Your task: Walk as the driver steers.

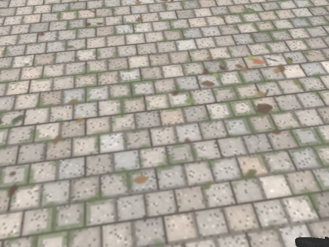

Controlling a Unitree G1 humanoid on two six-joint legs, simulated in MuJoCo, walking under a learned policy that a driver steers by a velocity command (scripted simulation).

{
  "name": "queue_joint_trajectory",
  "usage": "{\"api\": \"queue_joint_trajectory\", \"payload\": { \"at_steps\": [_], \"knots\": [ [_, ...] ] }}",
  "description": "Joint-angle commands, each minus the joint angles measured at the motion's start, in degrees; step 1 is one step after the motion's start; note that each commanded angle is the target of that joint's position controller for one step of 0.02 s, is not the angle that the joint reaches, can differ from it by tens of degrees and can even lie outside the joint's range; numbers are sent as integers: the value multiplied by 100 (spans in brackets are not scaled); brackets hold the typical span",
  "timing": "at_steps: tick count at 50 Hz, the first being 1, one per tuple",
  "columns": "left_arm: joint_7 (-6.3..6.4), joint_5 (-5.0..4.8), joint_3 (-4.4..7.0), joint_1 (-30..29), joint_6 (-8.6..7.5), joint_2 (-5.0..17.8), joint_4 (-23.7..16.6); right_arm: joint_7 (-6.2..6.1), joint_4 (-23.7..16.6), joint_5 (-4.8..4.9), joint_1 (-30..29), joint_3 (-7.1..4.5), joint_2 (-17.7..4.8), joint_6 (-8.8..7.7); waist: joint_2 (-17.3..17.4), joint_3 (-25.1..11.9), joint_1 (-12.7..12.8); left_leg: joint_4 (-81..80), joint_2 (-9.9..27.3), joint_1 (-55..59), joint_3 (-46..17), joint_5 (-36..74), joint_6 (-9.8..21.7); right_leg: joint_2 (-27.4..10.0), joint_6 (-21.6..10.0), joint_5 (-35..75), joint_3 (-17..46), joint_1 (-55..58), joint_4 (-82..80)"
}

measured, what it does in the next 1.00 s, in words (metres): walks ahead, turning left: right foot, then left foot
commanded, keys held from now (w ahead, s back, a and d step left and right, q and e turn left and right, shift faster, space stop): w+e+shift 0.06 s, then e+shift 0.02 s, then shift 0.10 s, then q+shift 0.74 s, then e+shift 0.04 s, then w+e+shift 0.04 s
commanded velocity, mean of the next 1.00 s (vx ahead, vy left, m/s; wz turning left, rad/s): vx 0.30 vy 0.00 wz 0.25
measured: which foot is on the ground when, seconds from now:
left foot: down 0.00-0.34, up 0.36-0.78, down 0.80-1.00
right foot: up 0.00-0.32, down 0.34-0.80, up 0.82-1.00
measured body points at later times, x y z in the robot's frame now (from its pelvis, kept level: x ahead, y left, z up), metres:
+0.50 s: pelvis +0.30 -0.03 +0.01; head +0.35 -0.04 +0.46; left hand +0.52 +0.20 -0.07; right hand +0.36 -0.33 -0.11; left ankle +0.26 +0.14 -0.62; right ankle +0.39 -0.12 -0.72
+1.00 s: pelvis +0.38 +0.02 +0.03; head +0.42 +0.07 +0.47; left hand +0.46 +0.36 -0.08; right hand +0.61 -0.21 -0.05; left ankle +0.38 +0.11 -0.72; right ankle +0.44 -0.12 -0.64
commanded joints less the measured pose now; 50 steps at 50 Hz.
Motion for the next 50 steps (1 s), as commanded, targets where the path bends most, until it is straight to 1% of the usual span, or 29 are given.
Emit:
{"api": "queue_joint_trajectory", "payload": {
  "at_steps": [1,3,5,8,11,13,15,16,17,18,19,20,21,22,25,28,31,36,38,39,40,41,42,43,44,45,46,48,50],
  "knots": [
    [-75,72,60,-595,-68,391,-840,-74,54,-119,911,-261,-639,15,610,-424,-514,-2103,1705,2364,-2344,-1077,833,-912,-21,603,-8,-2449,314],
    [-95,-28,39,-601,80,186,-889,-43,274,20,807,-193,-350,-31,843,-187,-354,-2314,1571,2020,-1563,-643,811,-1102,-69,505,-93,-2440,123],
    [-104,58,-9,-903,149,18,-1032,-26,436,67,669,-176,-315,-44,614,295,-247,-2431,1561,1597,-838,933,914,-1129,23,676,-153,-2603,-227],
    [-180,209,-68,-1149,22,-48,-1134,-56,520,-14,352,-248,-732,-47,483,449,-76,-2553,1321,1064,145,2693,961,-833,212,1714,-480,-2000,-1895],
    [-374,241,-112,-1755,-159,-170,-1186,-83,802,127,914,-294,-1097,-57,252,238,-367,-2696,1249,1170,463,3262,905,-343,102,2907,-869,-764,-3640],
    [-419,281,-19,-1774,-224,68,-1206,-81,986,270,1093,-326,-1339,0,474,99,-173,-2362,1393,1957,351,4262,916,-107,-119,2631,-887,-594,-4289],
    [-370,395,169,-946,-278,473,-909,-91,1083,295,1095,-293,-1349,109,636,-503,370,-1143,1277,2477,268,5079,747,42,-371,2757,-948,323,-4832],
    [-295,479,244,-390,-278,644,-732,-94,1071,304,1043,-253,-1284,145,615,-829,714,-141,1039,2058,323,4863,538,-113,-474,3763,-881,1365,-5280],
    [-172,631,296,160,-240,1062,-634,-90,845,105,1174,-101,-846,156,-200,-1740,723,1857,489,781,274,1528,245,-1383,-752,6757,239,3189,-4467],
    [-98,764,126,-84,-199,1029,-862,-13,1042,-2,2291,91,-253,168,-1261,-2970,72,3732,-189,-244,-719,-3067,-16,-2870,-1538,9974,1709,4326,-3810],
    [-150,643,174,-141,-136,913,-917,-6,1171,220,2412,-54,-922,204,-909,-3612,270,4304,-90,-388,-1246,-2901,-121,-3023,-1922,8575,1845,3962,-4301],
    [-161,478,156,-520,-111,753,-905,-43,975,316,1738,-147,-1107,292,-423,-2724,184,4238,211,-884,-863,-2573,-207,-2658,-1742,6924,1276,3219,-4699],
    [-146,336,93,-823,-119,483,-772,-117,889,285,1302,-147,-951,393,5,-1930,47,3875,456,-1163,-598,-2123,-286,-2312,-1464,5606,856,2415,-5096],
    [-138,312,39,-1071,-129,309,-717,-180,947,243,1297,-170,-860,544,18,-1414,-153,3798,606,-961,-495,-1799,-392,-2094,-1300,4848,501,1591,-5450],
    [-75,492,75,-1669,-169,287,-641,-255,864,214,1579,-214,-568,885,-365,-956,-558,3710,703,-248,-287,-1322,-583,-1970,-1239,3557,-358,33,-6213],
    [78,489,139,-1711,-185,380,-477,-259,527,146,1079,-217,-479,942,-287,-851,-467,2918,900,-549,-261,-722,-539,-2046,-1227,2936,-824,158,-6393],
    [185,440,199,-1768,-89,517,-400,-120,304,132,710,-189,-439,944,-258,-913,-368,2040,936,-341,-99,-130,-385,-2084,-1159,2562,-1245,365,-6378],
    [71,249,332,-1695,69,775,-290,93,-23,144,321,-276,-673,1104,-350,-793,-270,955,781,-32,325,-471,-27,-2360,-870,2458,-1549,945,-5979],
    [23,140,366,-1727,126,789,-237,127,-74,134,413,-335,-694,1137,-280,-811,-409,171,599,345,542,-341,204,-2340,-553,2462,-1742,1089,-5443],
    [0,87,357,-1543,155,663,-133,86,-41,98,565,-399,-786,1134,-49,-802,-449,-315,437,697,520,67,386,-2130,-260,2128,-1928,980,-4909],
    [-26,141,343,-1199,196,491,-7,-8,11,73,889,-564,-1231,1094,881,-673,-459,-987,639,1258,-235,1962,712,-1594,183,1212,-2260,407,-3724],
    [-15,402,288,-1338,200,331,-293,-105,-119,53,949,-734,-2020,1037,2621,-420,-281,-1227,1836,2122,-2486,3996,1640,-617,811,-1443,-2321,-1688,-1874],
    [48,493,277,-1918,194,420,-516,-16,-253,-169,1036,-665,-1897,815,1932,-1105,-610,-1523,2132,2115,-3374,3244,2295,-213,846,-1738,-914,-2215,-814],
    [80,351,312,-2094,205,521,-538,49,-231,-142,920,-629,-1734,655,1289,-1111,-570,-1662,1981,2174,-2926,2634,2142,-247,690,-1287,-531,-2432,-575],
    [123,283,313,-2055,183,458,-510,14,-227,7,686,-615,-1616,588,951,-940,-373,-1655,1689,2097,-2614,2149,1840,-304,562,-701,-360,-2529,-766],
    [171,333,338,-1966,168,536,-428,-50,-289,144,379,-546,-1365,613,722,-886,-226,-1589,1544,2006,-2384,1975,1602,-387,525,-294,-264,-2537,-1001],
    [186,369,358,-1920,146,575,-404,-133,-400,172,111,-488,-1224,665,786,-935,-104,-1534,1413,1761,-2211,2105,1486,-371,532,5,-206,-2262,-1195],
    [132,308,325,-1562,155,499,-136,-243,-537,47,-75,-356,-949,711,804,-1338,-49,-1367,1348,1848,-1697,2891,1428,-308,654,367,-407,-1826,-1285],
    [-3,229,220,-1472,131,308,-7,-246,-353,122,398,-286,-775,653,733,-1587,-269,-1725,1191,2037,-1539,193,1352,-445,664,816,-594,-1598,-2141]
  ]
}}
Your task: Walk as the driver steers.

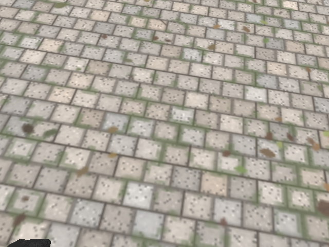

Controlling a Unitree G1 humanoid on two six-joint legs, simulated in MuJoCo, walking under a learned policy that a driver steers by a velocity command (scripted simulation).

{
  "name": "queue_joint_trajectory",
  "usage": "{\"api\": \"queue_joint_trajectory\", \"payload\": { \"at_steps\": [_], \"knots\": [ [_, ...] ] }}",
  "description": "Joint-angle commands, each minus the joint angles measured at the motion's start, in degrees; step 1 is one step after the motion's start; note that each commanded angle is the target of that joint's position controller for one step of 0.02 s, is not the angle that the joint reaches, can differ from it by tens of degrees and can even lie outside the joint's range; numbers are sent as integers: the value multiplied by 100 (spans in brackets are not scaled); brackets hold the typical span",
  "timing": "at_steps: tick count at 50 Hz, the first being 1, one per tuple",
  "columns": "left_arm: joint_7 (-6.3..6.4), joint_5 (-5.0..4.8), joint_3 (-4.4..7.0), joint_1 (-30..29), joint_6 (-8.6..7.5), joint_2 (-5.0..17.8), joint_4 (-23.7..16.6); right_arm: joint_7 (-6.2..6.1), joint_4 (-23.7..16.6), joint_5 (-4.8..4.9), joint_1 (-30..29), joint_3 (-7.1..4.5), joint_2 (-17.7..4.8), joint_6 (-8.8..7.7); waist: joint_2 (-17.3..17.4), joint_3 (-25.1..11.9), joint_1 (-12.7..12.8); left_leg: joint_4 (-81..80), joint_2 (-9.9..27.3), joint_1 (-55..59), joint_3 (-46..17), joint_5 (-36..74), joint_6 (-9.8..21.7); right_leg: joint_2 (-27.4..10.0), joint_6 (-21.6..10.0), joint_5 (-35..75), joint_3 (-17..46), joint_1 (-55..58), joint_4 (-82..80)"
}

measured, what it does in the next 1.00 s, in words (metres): walks ahead: right foot, then left foot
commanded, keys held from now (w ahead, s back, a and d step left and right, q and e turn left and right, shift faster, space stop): w+e+shift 0.42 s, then e+shift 0.12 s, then q+shift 0.46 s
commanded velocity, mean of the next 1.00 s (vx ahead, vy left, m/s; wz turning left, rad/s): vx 0.44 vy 0.00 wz -0.16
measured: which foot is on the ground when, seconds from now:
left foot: down 0.00-0.46, up 0.48-0.90, down 0.92-1.00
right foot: up 0.00-0.46, down 0.48-0.90, up 0.92-1.00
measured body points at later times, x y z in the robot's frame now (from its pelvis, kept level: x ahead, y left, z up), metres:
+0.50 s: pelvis +0.20 -0.15 -0.04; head +0.22 -0.19 +0.41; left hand +0.43 +0.09 -0.12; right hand +0.19 -0.45 -0.17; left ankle +0.04 +0.09 -0.71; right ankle +0.25 -0.26 -0.74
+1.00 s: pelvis +0.43 -0.30 -0.03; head +0.47 -0.32 +0.42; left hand +0.70 -0.11 -0.11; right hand +0.44 -0.59 -0.15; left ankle +0.57 -0.29 -0.74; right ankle +0.28 -0.34 -0.64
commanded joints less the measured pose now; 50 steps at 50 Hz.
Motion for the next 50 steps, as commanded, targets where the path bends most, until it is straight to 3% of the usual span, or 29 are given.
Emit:
{"api": "queue_joint_trajectory", "payload": {
  "at_steps": [1,3,5,12,15,19,21,22,23,24,25,26,27,28,29,31,32,33,34,36,38,41,43,45,46,47,48,49,50],
  "knots": [
    [-171,-87,-31,148,-94,184,-138,-44,-298,56,222,-112,-594,-182,911,-1454,-145,-1188,1321,1561,-1336,-1197,830,-240,18,613,-88,-80,-887],
    [-274,-164,-34,-93,-146,313,-211,1,-215,-70,251,-131,-824,-268,1251,-918,-282,-1599,1554,1331,-1602,-2081,850,-337,-102,719,-120,-167,-1347],
    [-313,-175,-22,-155,-228,427,-223,26,-123,-117,329,-154,-927,-376,1133,-576,-366,-1794,1763,1420,-1626,-2296,839,-405,-245,754,-87,-424,-1581],
    [-353,-219,-82,117,-336,232,-288,84,156,-51,397,-189,-820,-645,766,-84,-335,-2105,2158,2107,-816,-1805,647,-723,-389,885,127,-1418,-1424],
    [-398,-219,-149,200,-302,127,-381,131,247,-25,283,-229,-819,-672,649,15,-238,-2232,2183,2056,-212,-1479,542,-890,-429,922,-26,-1317,-1364],
    [-445,-257,-210,186,-235,149,-539,200,409,-3,207,-298,-879,-612,574,199,-161,-2174,2110,2114,646,-1087,371,-986,-649,663,-366,-1070,-1354],
    [-444,-288,-177,566,-209,263,-492,205,415,-18,12,-319,-936,-534,538,121,92,-1722,1942,1873,1148,-142,270,-722,-873,403,-771,-258,-1420],
    [-425,-258,-66,1249,-200,419,-305,173,354,3,-274,-324,-988,-468,500,-124,517,-696,1678,1567,1577,1759,110,-261,-974,543,-1197,771,-1679],
    [-381,-223,184,2346,-190,842,35,154,297,23,-291,-284,-903,-405,126,-763,1023,1188,1278,1134,1914,3732,-116,413,-1142,653,-1535,2355,-1917],
    [-287,-194,411,3319,-148,1506,278,105,162,-104,-221,-139,-485,-449,-1110,-880,1300,3588,965,-578,1683,1352,-598,28,-1445,841,-196,3908,-2417],
    [-279,-142,444,2860,-215,2241,-53,154,-234,-244,335,127,336,-642,-2795,-1687,326,5621,-225,-2583,633,-2640,-894,-1360,-2491,-462,3754,4994,-3822],
    [-348,-161,319,2754,-336,1791,-423,148,-288,-7,-352,43,-428,-878,-1462,-2062,810,5908,-54,-3064,-290,-2359,-714,-1813,-2438,-221,4648,5238,-4780],
    [-360,-122,261,2601,-421,1501,-429,144,-411,216,-857,-19,-669,-1004,-684,-1379,788,5721,126,-3553,-213,-1801,-539,-1878,-2285,628,4207,4940,-4611],
    [-331,-134,176,2204,-430,1235,-478,89,-236,117,-706,26,-558,-1028,4,-1159,502,5209,502,-3207,-171,-1296,-454,-1778,-2088,1547,3331,4143,-4317],
    [-285,-94,72,1714,-394,925,-568,56,-33,-13,-405,-6,-586,-962,123,-944,206,4762,819,-2579,-109,-870,-473,-1646,-1910,2622,2446,3276,-4101],
    [-191,13,-89,1255,-363,515,-641,137,266,5,103,-50,-577,-718,-254,-864,-93,4371,1012,-1704,1,-510,-477,-1294,-1673,4136,1339,2416,-4210],
    [-150,6,-130,1173,-379,380,-587,137,422,7,95,-20,-417,-592,-140,-801,-79,4162,969,-1535,188,-191,-418,-980,-1399,4595,818,2311,-4421],
    [-84,41,-116,1156,-422,542,-551,167,447,24,225,13,-318,-539,-363,-745,-208,3831,844,-1406,261,48,-459,-1018,-1363,5491,420,2158,-4459],
    [-19,41,-117,1042,-454,515,-539,194,456,17,151,52,-242,-534,-348,-591,-175,3301,749,-1338,354,386,-519,-857,-1230,5787,31,2057,-4563],
    [122,144,-142,916,-411,470,-524,268,494,57,-189,64,-176,-624,-204,-472,-24,2161,428,-1159,483,1401,-503,-480,-821,5063,-652,2156,-4693],
    [250,148,-152,995,-332,501,-479,400,465,71,-476,63,-122,-683,-142,-441,186,1166,175,-1379,641,2255,-516,-525,-509,4899,-953,2778,-4674],
    [418,141,-109,1092,-164,595,-380,657,339,45,-573,23,-166,-693,-230,-513,293,567,118,-1202,869,2599,-527,-814,-423,5190,-1105,3234,-4312],
    [523,159,-73,862,-16,617,-466,739,453,34,140,-96,-355,-635,-402,-706,-19,615,-217,-680,1087,2031,-431,-852,-363,6056,-1221,3302,-3539],
    [569,141,-38,346,110,567,-729,637,701,29,1453,-277,-715,-554,-526,-1019,-615,681,-466,443,1051,1236,-101,-807,-221,6774,-1186,2823,-2021],
    [516,72,-40,-245,130,561,-927,501,838,17,2404,-356,-864,-573,95,-1086,-1316,-205,-154,1385,505,1964,282,-380,-34,5204,-1162,2092,-42],
    [290,233,-247,44,104,-391,-1086,396,813,-85,1991,-274,-862,-676,1929,-727,-443,208,632,2165,-1037,4125,865,764,151,-1384,-681,240,1817],
    [119,120,-312,1230,28,-405,-1063,345,319,-299,1175,-283,-1225,-753,1827,-1824,191,-501,1716,2851,-4094,3059,2167,1229,388,-1952,650,-645,3485],
    [4,-29,-225,1265,-85,329,-1015,298,-123,-272,421,-364,-1217,-683,995,-1992,164,-1292,1941,2429,-4582,482,2210,837,64,-1279,1227,-668,3206],
    [-46,-14,-133,669,-136,631,-1127,212,-286,-63,46,-283,-812,-571,-5,-1130,180,-1539,1664,1477,-4090,-797,1879,614,-125,-817,1081,-633,2609]
  ]
}}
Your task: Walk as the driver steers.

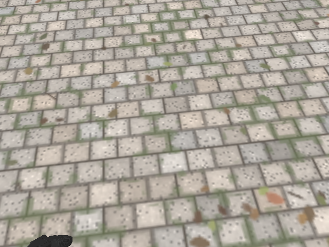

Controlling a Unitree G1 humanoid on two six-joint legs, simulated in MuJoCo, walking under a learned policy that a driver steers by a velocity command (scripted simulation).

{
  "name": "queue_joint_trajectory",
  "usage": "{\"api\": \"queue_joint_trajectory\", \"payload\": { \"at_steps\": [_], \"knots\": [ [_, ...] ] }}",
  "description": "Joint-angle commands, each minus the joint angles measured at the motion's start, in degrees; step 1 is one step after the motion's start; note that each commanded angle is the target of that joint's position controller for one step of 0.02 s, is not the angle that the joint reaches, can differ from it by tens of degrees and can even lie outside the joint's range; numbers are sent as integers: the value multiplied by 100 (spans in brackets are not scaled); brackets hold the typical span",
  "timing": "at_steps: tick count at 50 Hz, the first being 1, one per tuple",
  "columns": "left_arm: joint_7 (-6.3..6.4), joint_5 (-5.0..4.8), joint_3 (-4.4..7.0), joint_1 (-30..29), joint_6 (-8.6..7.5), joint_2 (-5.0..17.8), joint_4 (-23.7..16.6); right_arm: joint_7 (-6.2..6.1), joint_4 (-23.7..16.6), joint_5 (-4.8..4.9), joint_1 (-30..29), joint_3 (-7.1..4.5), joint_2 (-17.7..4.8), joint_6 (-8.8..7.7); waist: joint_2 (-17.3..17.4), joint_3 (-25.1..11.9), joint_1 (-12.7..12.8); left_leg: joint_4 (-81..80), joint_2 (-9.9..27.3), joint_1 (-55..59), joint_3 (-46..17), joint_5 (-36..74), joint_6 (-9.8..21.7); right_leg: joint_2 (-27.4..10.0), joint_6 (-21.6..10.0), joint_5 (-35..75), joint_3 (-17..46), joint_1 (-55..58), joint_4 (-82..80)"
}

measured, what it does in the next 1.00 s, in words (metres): steps to the right: right foot, then left foot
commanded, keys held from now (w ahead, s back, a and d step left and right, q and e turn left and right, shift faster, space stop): q+shift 0.40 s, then shift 0.10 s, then e+shift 0.50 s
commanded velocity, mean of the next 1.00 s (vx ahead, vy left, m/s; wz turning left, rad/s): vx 0.02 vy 0.00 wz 0.26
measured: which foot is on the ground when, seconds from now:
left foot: down 0.00-0.32, up 0.34-0.68, down 0.70-1.00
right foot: up 0.00-0.30, down 0.32-0.72, up 0.74-1.00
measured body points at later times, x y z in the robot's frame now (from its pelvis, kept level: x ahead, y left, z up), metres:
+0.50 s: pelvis +0.11 -0.11 +0.03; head +0.15 -0.10 +0.48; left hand +0.11 +0.21 -0.06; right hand +0.40 -0.29 -0.05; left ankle +0.05 +0.02 -0.62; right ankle +0.20 -0.20 -0.71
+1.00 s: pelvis +0.12 -0.12 +0.02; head +0.17 -0.13 +0.47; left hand +0.17 +0.19 -0.07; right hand +0.36 -0.34 -0.08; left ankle +0.03 +0.01 -0.71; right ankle +0.17 -0.23 -0.69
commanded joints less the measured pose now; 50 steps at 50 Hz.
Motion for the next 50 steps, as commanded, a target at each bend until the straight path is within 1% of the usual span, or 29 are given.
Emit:
{"api": "queue_joint_trajectory", "payload": {
  "at_steps": [1,4,7,12,14,15,16,17,18,19,20,21,23,26,28,30,33,34,35,36,37,38,39,40,41,43,45,48,50],
  "knots": [
    [-220,-10,211,152,-182,929,-649,-242,-977,217,-637,-193,-720,76,-796,-816,586,-2133,2051,1590,-4268,-1865,1025,-333,-70,459,1020,-1751,604],
    [-229,28,185,108,-99,606,-572,-370,-1101,169,-757,-269,-809,278,-300,-553,610,-1951,1139,744,-3041,-1270,530,-491,54,735,795,-1055,-1441],
    [-165,-13,128,114,-146,315,-404,-478,-1011,169,-394,-383,-990,486,210,-1087,384,-1533,1002,1012,-2801,-4,465,-338,315,994,658,-597,-2512],
    [-172,-137,237,15,-213,476,-198,-491,-1156,227,-589,-422,-945,711,899,-1212,165,-1263,882,1190,-3135,-854,24,-229,276,1574,689,-164,-3821],
    [-210,-152,319,208,-291,587,-74,-468,-1226,241,-736,-407,-889,742,1084,-1167,278,-1007,815,1222,-3358,-959,-131,-266,128,1831,696,234,-4729],
    [-210,-130,387,434,-324,702,41,-458,-1270,271,-823,-373,-805,740,1032,-1168,403,-720,640,1046,-3286,-1208,-285,-485,-8,2240,715,693,-5412],
    [-187,-54,481,489,-313,1051,30,-442,-1259,243,-531,-281,-516,746,322,-1382,263,220,238,532,-2789,-2489,-517,-1552,-434,2023,1585,1394,-5783],
    [-152,117,525,222,-225,1452,-65,-405,-1368,246,-343,-250,-393,712,-1288,-1196,-56,1637,-481,-555,-1512,-3158,-840,-2668,-1222,2433,2961,1523,-5984],
    [-148,251,506,85,-236,1211,-141,-332,-1401,158,-380,-364,-901,605,-1583,-989,-35,2804,127,-1017,-1393,-2825,-1069,-3047,-1612,2317,3477,1160,-6140],
    [-97,179,419,-187,-225,866,-261,-311,-1224,196,-387,-441,-1196,605,-1066,-848,-8,3256,387,-958,-1281,-2331,-1171,-2718,-1451,2104,2711,1005,-5988],
    [-42,73,379,-333,-189,721,-289,-321,-1088,200,-342,-439,-1142,655,-747,-710,13,3553,458,-949,-1163,-1923,-1253,-2266,-1207,2036,2015,907,-5861],
    [2,-3,349,-279,-162,702,-286,-336,-1027,163,-293,-380,-969,698,-614,-672,83,3918,494,-981,-1061,-1695,-1319,-2054,-1144,2193,1706,913,-5799],
    [27,2,320,19,-116,766,-174,-310,-1135,178,-500,-238,-685,694,-501,-551,262,3889,593,-1001,-737,-1581,-1398,-1938,-1285,2848,1296,925,-5819],
    [-32,36,347,562,-79,934,5,-359,-1311,168,-966,-105,-502,623,-749,-760,596,3105,667,-923,-755,-1817,-1472,-2041,-1556,3573,1262,1536,-5681],
    [-122,-6,313,494,-88,916,61,-380,-1251,86,-918,4,-294,596,-863,-972,518,2185,707,-186,-781,-2106,-1426,-2006,-1558,3821,1177,1471,-5562],
    [-239,-69,240,379,-111,785,125,-381,-1092,47,-831,75,-126,590,-1138,-951,449,958,752,745,-510,-2136,-1405,-1826,-1458,3640,1099,1061,-5603],
    [-304,-265,368,594,-85,1233,225,-407,-886,110,-639,-59,-438,591,-1249,-721,333,-967,415,1520,-289,-877,-1224,-1744,-1331,3960,1474,933,-5305],
    [-291,-326,387,713,-111,1265,242,-430,-872,122,-567,-105,-612,581,-1168,-820,331,-1291,568,2026,-508,-528,-1016,-1695,-1144,3847,1623,703,-5237],
    [-292,-298,350,688,-167,1127,196,-483,-869,82,-334,-160,-839,595,-805,-1094,261,-1088,1130,2782,-799,100,-795,-1560,-861,3258,1552,175,-4979],
    [-337,-237,252,729,-259,726,65,-545,-852,-58,-346,-265,-1270,666,519,-1247,414,-673,2081,3272,-1448,1426,-251,-998,-473,2100,827,-765,-4216],
    [-328,-281,255,597,-291,744,26,-510,-756,-108,-349,-293,-1131,696,1409,-1203,225,-978,2712,2877,-1910,1603,363,-645,-201,552,60,-1193,-3573],
    [-311,-267,369,536,-248,1019,48,-506,-892,-148,-587,-200,-800,647,1297,-1028,129,-1156,2973,2709,-2048,1922,618,-768,-5,-289,13,-1396,-2375],
    [-283,-282,461,606,-150,1076,99,-527,-946,-138,-775,-134,-585,592,1116,-899,204,-1200,2943,2570,-1869,2186,607,-818,111,-401,62,-1601,-1456],
    [-235,-266,486,847,-7,995,174,-536,-980,-51,-1096,-103,-484,530,984,-749,393,-1180,2739,2401,-1454,2158,429,-935,223,-208,141,-1646,-1108],
    [-209,-237,465,941,110,869,164,-533,-958,42,-1317,-118,-478,470,971,-591,501,-1183,2606,2294,-1129,2065,263,-1070,304,125,154,-1709,-1149],
    [-233,-216,399,798,206,663,5,-538,-882,47,-1356,-161,-524,441,899,-490,457,-1221,2423,2147,-664,1871,165,-1167,398,637,-58,-1581,-1480],
    [-346,-229,330,618,214,527,-203,-535,-837,51,-1362,-213,-594,461,904,-607,363,-1109,2367,2108,-301,1679,97,-1240,332,923,-241,-1142,-2262],
    [-490,-236,377,615,225,688,-424,-475,-720,131,-1146,-324,-844,466,914,-798,267,-817,2621,2182,-168,1696,41,-1103,89,1035,-586,-560,-3128],
    [-488,-242,477,997,280,784,-388,-408,-668,262,-1206,-335,-818,415,768,-849,508,-223,2616,1908,117,1294,-269,-880,-171,1639,-788,162,-3984]
  ]
}}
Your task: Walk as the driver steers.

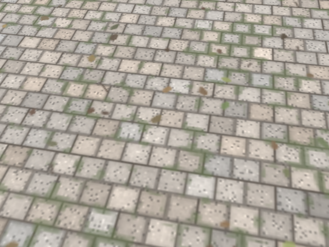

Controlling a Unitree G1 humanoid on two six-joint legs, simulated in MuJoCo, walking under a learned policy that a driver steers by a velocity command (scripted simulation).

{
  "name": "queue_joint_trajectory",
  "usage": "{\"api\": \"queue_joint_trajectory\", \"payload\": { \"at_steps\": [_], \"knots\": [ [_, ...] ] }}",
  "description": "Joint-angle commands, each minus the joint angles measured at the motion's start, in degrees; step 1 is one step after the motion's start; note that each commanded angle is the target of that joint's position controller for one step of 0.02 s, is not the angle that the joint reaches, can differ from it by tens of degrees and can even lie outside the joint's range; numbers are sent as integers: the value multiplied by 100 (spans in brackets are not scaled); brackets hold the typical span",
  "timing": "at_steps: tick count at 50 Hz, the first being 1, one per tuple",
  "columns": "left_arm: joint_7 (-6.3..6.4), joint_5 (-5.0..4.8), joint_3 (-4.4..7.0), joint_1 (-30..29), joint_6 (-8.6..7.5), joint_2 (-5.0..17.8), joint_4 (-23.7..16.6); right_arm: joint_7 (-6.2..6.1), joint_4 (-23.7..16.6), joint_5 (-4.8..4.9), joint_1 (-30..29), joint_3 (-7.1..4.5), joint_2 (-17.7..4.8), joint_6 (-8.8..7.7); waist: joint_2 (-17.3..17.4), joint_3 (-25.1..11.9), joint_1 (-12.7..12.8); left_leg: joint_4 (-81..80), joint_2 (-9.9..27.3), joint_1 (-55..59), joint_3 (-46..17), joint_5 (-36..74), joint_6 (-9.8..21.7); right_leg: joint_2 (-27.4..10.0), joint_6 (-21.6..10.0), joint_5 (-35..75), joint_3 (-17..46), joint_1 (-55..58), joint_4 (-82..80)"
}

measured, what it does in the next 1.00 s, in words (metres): steps on the spot, turning left: right foot, then left foot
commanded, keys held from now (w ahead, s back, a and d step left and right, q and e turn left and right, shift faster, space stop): e+shift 0.14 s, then shift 0.04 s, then q+shift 0.68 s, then shift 0.04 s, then e+shift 0.06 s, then w+e+shift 0.04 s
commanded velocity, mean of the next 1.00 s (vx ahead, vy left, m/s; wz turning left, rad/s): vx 0.00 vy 0.00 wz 0.21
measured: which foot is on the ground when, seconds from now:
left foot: down 0.00-0.02, up 0.04-0.52, down 0.54-1.00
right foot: up 0.00-0.00, down 0.02-0.56, up 0.58-0.98, down 1.00-1.00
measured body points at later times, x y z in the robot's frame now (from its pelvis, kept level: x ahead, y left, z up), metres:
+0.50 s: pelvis +0.03 -0.02 +0.00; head +0.05 -0.01 +0.45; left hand +0.26 +0.19 -0.09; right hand +0.11 -0.31 -0.10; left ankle +0.04 +0.10 -0.71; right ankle +0.02 -0.11 -0.73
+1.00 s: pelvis +0.07 -0.03 +0.00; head +0.09 -0.01 +0.45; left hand +0.14 +0.29 -0.09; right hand +0.34 -0.24 -0.06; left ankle +0.03 +0.09 -0.73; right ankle +0.13 -0.13 -0.73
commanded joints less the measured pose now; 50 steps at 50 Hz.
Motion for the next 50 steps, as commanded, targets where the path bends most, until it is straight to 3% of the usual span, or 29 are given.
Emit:
{"api": "queue_joint_trajectory", "payload": {
  "at_steps": [1,2,3,4,5,6,7,10,12,15,17,20,24,26,27,28,29,30,31,32,33,34,38,43,45,47,48,49,50],
  "knots": [
    [50,25,282,518,-21,647,-370,94,-158,109,164,-260,-744,-146,296,-811,155,713,961,-121,-123,2218,633,410,-460,1077,-137,1343,-1295],
    [178,26,502,858,-50,1366,-430,123,-237,-64,266,-202,-528,-172,-1183,-783,235,2456,298,-1571,290,376,63,-469,-1021,3334,1533,2414,-1880],
    [155,245,556,829,-201,1968,-631,83,-726,-228,-288,-63,-226,-198,-2340,-1185,190,3877,-717,-3073,-537,-2211,-234,-1790,-2398,4072,4129,2718,-2213],
    [81,308,442,847,-351,1533,-644,43,-670,-177,-630,-141,-585,-197,-1172,-1479,534,4439,-571,-3175,-1338,-2042,-126,-1801,-2456,3128,3846,2746,-2413],
    [109,251,369,669,-434,1377,-594,15,-668,-83,-708,-150,-613,-211,-955,-1144,366,4391,-519,-3175,-1444,-1536,47,-1521,-2165,2430,3411,2403,-2443],
    [171,107,332,331,-430,1214,-611,-36,-537,-101,-556,-180,-658,-213,-517,-895,159,4059,-383,-3143,-1489,-982,103,-1194,-1815,1799,3027,2125,-2458],
    [239,10,264,-48,-370,1062,-691,-82,-494,-147,-478,-222,-764,-199,-532,-726,-6,3679,-334,-3008,-1512,-536,99,-1001,-1597,1617,2774,1801,-2459],
    [392,165,105,-440,-271,783,-841,-10,-135,-108,85,-195,-628,-143,-706,-1004,-190,3612,-499,-2294,-1199,214,-94,-706,-1481,2242,2038,1401,-2367],
    [412,206,2,-379,-287,590,-758,8,-14,-70,197,-111,-476,-98,-642,-1083,-120,3137,-414,-2046,-1097,382,-204,-657,-1473,2408,1730,1440,-2332],
    [363,333,-207,-488,-329,133,-563,74,79,-64,239,46,-203,-67,-789,-987,-49,1969,-115,-1225,-1059,587,-214,-569,-1402,1634,1345,1149,-2446],
    [287,412,-185,-445,-360,290,-425,116,12,-13,104,39,-375,-65,-919,-631,122,1540,-128,-908,-947,446,-131,-692,-1495,906,1403,885,-2613],
    [290,323,-28,-461,-299,768,-325,129,-187,84,-20,-56,-802,-82,-848,-153,241,1433,-244,-1414,-797,-228,23,-1052,-1686,921,1731,1158,-2544],
    [397,196,13,-564,-203,714,-294,214,-180,108,424,-25,-613,-113,-611,-438,68,1250,-270,-1496,-675,-496,147,-1400,-1735,3008,1684,1937,-2008],
    [437,135,37,-746,-156,656,-328,266,-117,125,732,-32,-550,-110,-585,-599,-126,511,-404,-1051,-511,64,292,-1267,-1491,3326,1293,1970,-1643],
    [448,91,52,-704,-148,609,-293,266,-115,102,854,-62,-621,-114,-467,-598,-212,-146,-435,-703,-649,867,455,-1048,-1190,2965,996,1803,-1311],
    [446,149,57,-613,-183,473,-331,206,-152,60,996,-187,-1033,-119,336,-688,-148,-684,55,-105,-1761,2350,812,-482,-689,1882,431,1193,-277],
    [416,345,-1,-1085,-255,288,-686,156,-259,19,998,-365,-1727,-161,1731,-566,-97,-843,1212,705,-3812,4361,1817,655,-61,-333,-53,-547,936],
    [408,355,-22,-1507,-328,265,-760,161,-278,-144,1357,-302,-1427,-217,1471,-932,-548,-1019,1513,1299,-4271,4588,2443,924,21,-2019,687,-1345,2096],
    [364,255,11,-1347,-362,328,-693,148,-263,-166,1274,-267,-1314,-284,891,-1014,-407,-915,1314,1442,-3863,4438,2279,736,-21,-1806,1017,-1496,2562],
    [353,203,25,-1240,-369,306,-584,117,-313,-63,980,-279,-1247,-294,439,-985,-239,-786,979,1484,-3460,4270,1970,639,-15,-1374,1064,-1606,2623],
    [354,208,39,-1206,-370,342,-544,76,-372,74,735,-256,-1166,-244,263,-891,-161,-753,811,1442,-3215,4179,1767,547,38,-1015,1079,-1693,2361],
    [352,212,53,-1242,-378,352,-524,8,-434,140,588,-222,-1071,-175,313,-944,-126,-773,642,1337,-3070,4082,1648,502,100,-731,1089,-1486,2126],
    [284,131,16,-1192,-433,191,-416,-85,-529,89,606,-285,-1189,28,483,-984,-144,-736,289,1179,-3104,3832,1564,767,305,-237,970,-1045,951],
    [247,110,58,-1138,-498,305,-323,-69,-690,85,377,-351,-1314,126,850,-918,-172,-633,88,474,-3610,3106,1418,932,309,31,1058,-220,-180],
    [209,97,89,-924,-532,410,-231,-41,-750,59,223,-316,-1250,144,1032,-1016,-170,-484,97,450,-3676,3137,1352,842,247,73,1014,94,-516],
    [148,114,99,-660,-572,473,-122,-25,-760,43,102,-208,-1065,154,1123,-1140,-161,-230,114,455,-3574,3082,1252,640,119,456,836,557,-1067],
    [112,142,73,-557,-604,391,-74,-20,-742,47,52,-126,-912,151,1069,-1120,-95,-153,19,245,-3487,2675,1136,553,6,1123,756,1057,-1653],
    [78,232,-29,-546,-624,182,-65,1,-591,-40,379,37,-508,111,787,-1314,-148,-239,-228,18,-3266,1023,922,391,-113,1424,944,1715,-2106],
    [74,306,-69,-496,-623,257,-93,55,-432,-211,813,161,-175,76,-87,-1207,-319,499,-760,-426,-2640,-878,712,-266,-377,483,1928,1983,-2419]
  ]
}}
